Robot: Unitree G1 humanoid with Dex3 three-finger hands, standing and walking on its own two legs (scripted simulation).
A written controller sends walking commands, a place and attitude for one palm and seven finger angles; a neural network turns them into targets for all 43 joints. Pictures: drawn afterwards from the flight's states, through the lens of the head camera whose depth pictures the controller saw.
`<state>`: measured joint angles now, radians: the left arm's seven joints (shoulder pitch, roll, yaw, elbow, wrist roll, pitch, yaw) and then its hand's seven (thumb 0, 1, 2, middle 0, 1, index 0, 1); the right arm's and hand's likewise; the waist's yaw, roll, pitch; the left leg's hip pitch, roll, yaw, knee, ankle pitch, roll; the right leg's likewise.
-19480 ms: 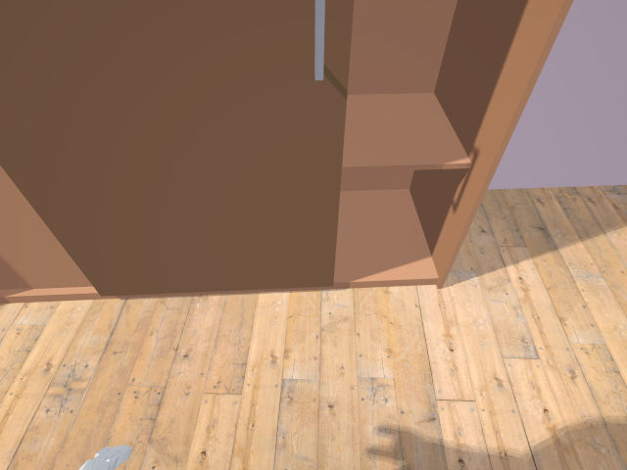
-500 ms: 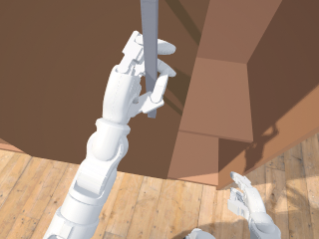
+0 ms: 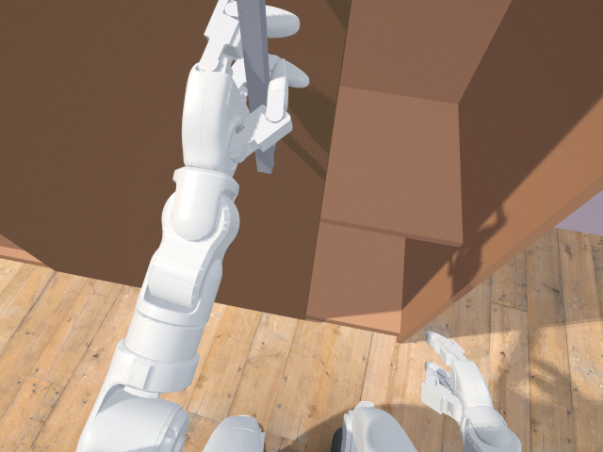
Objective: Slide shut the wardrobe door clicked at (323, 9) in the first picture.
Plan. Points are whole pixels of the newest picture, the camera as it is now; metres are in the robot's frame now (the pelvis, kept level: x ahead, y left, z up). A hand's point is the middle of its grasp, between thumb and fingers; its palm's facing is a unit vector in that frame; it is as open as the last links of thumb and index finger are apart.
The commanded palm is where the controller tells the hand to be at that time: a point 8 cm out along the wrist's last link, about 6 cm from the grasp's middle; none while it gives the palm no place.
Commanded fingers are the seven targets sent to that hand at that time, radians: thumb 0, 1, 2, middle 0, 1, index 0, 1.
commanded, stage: stop walking and hold the door there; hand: left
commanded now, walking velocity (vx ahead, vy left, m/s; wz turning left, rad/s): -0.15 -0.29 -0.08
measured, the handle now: (263, 65) +0.42 +0.12 +0.24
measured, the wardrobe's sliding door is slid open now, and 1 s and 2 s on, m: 0.31 0.30 0.30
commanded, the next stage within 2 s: none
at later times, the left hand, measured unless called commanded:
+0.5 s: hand (281, 113) +0.38 +0.09 +0.23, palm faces +0.19 -0.97 -0.16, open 5.8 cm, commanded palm +0.35 +0.15 +0.20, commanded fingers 0.00 0.90 0.90 -0.45 -1.40 -0.45 -1.40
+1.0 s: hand (279, 113) +0.38 +0.10 +0.22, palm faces +0.16 -0.97 -0.16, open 5.7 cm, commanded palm +0.35 +0.15 +0.20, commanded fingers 0.00 0.90 0.90 -0.45 -1.40 -0.45 -1.40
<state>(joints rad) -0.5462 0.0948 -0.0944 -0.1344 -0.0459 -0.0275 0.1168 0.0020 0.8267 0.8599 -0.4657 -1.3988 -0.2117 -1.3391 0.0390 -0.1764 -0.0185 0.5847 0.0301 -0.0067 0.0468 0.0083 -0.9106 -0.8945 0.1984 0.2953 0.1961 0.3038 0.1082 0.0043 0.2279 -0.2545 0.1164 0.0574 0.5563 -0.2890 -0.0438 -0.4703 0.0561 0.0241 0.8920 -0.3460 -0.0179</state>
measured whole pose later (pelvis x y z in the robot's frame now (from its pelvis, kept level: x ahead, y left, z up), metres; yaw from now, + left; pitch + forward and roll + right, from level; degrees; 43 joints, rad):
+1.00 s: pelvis -0.02 -0.06 +0.01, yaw -7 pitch +1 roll -1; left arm -0.43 0.34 0.20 0.39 -0.07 -0.13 0.09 -0.03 0.73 0.81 -0.46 -1.40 -0.32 -1.37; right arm 0.24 -0.22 0.01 0.76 0.03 -0.01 -0.11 0.01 -0.91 -0.89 0.20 0.30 0.20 0.30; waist -0.02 0.05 -0.12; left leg -0.23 0.01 0.13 0.44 -0.24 0.05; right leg -0.27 0.00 0.07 0.40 -0.15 0.04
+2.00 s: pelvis -0.04 +0.00 +0.01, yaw -11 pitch +1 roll -1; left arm -0.49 0.30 0.14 0.37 -0.08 -0.08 0.11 -0.03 0.75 0.80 -0.46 -1.40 -0.31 -1.38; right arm 0.21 -0.28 0.00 0.73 0.01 0.02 -0.11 0.01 -0.91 -0.89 0.20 0.30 0.20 0.30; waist -0.02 0.04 -0.09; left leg -0.22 -0.04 0.23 0.38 -0.20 0.09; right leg -0.23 0.02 -0.05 0.41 -0.20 -0.03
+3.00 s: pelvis -0.04 -0.06 +0.01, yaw -11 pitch +2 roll +0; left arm -0.49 0.41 0.25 0.36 -0.02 -0.07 0.04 -0.10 0.67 0.82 -0.46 -1.40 -0.34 -1.38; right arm 0.18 -0.25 -0.01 0.68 0.04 -0.01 -0.08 0.01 -0.91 -0.89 0.20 0.30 0.20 0.30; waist 0.02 0.02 -0.05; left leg -0.24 0.03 0.19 0.41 -0.19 0.05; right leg -0.20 0.10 -0.08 0.34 -0.18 -0.07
